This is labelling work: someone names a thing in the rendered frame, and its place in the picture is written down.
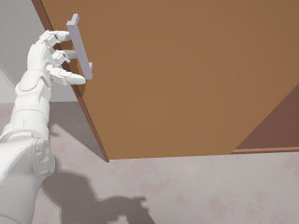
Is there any handle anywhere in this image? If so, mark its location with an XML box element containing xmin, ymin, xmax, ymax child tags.
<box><xmin>66</xmin><ymin>14</ymin><xmax>93</xmax><ymax>80</ymax></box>

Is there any wardrobe door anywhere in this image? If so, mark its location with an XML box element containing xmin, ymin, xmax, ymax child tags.
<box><xmin>236</xmin><ymin>84</ymin><xmax>299</xmax><ymax>149</ymax></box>
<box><xmin>41</xmin><ymin>0</ymin><xmax>299</xmax><ymax>160</ymax></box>

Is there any left robot upper arm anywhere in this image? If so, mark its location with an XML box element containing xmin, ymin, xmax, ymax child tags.
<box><xmin>0</xmin><ymin>137</ymin><xmax>55</xmax><ymax>224</ymax></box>

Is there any left robot forearm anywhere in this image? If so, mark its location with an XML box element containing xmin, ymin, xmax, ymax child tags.
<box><xmin>0</xmin><ymin>70</ymin><xmax>52</xmax><ymax>144</ymax></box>

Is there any robot left hand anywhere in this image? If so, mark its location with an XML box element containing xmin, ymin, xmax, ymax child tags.
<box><xmin>27</xmin><ymin>30</ymin><xmax>86</xmax><ymax>86</ymax></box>

